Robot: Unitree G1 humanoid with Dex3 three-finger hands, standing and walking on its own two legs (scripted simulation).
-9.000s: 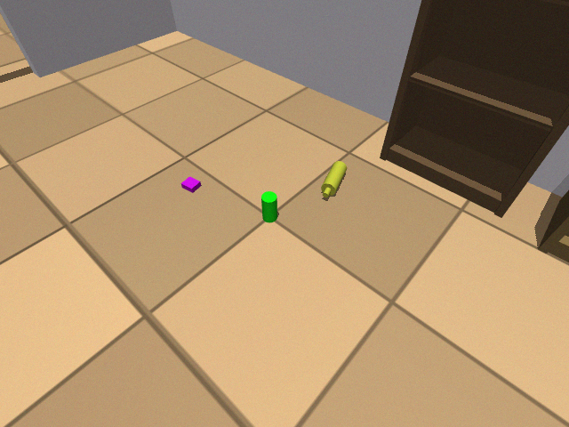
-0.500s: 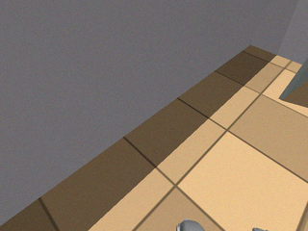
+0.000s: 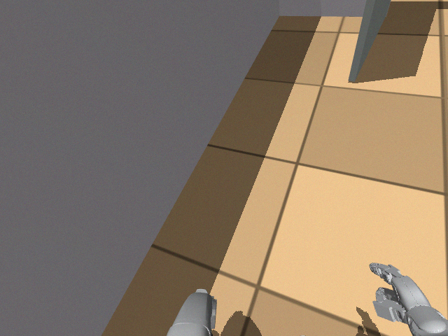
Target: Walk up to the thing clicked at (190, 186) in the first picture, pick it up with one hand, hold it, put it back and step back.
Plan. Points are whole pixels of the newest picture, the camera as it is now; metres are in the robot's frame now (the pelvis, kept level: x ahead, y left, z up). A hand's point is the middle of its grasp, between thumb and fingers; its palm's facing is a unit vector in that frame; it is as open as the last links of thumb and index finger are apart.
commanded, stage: walk up
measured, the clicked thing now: out of the picture +0.38 -1.31 -0.75
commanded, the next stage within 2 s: none
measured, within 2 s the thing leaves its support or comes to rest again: neither
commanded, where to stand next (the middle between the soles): +0.09 +0.08 m, yaw -84 degrees
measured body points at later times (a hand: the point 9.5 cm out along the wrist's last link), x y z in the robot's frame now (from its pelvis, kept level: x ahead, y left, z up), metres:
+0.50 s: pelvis +0.05 +0.22 +0.00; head +0.12 +0.21 +0.44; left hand +0.30 +0.46 -0.12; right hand -0.01 -0.12 -0.09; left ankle +0.15 +0.24 -0.73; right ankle -0.04 +0.08 -0.66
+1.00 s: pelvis +0.01 +0.28 -0.02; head +0.01 +0.28 +0.43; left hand +0.32 +0.42 -0.12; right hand -0.25 +0.05 -0.11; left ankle +0.06 +0.42 -0.73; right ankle -0.05 +0.20 -0.73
